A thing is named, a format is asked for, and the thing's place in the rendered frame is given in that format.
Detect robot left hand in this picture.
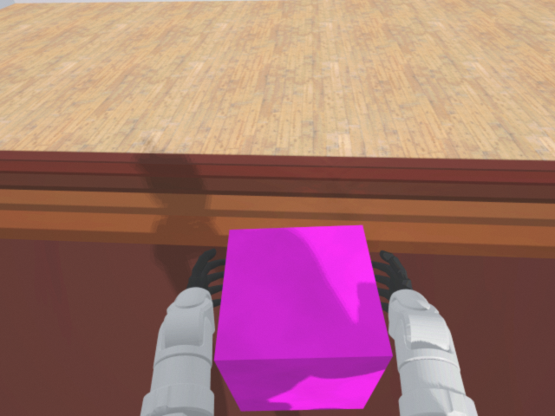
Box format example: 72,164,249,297
186,249,226,307

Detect carton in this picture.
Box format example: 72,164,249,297
214,225,393,412

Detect right robot forearm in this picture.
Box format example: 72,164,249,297
388,289,478,416

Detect robot right hand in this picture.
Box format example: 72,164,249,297
371,250,413,313

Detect left robot forearm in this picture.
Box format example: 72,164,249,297
140,287,215,416

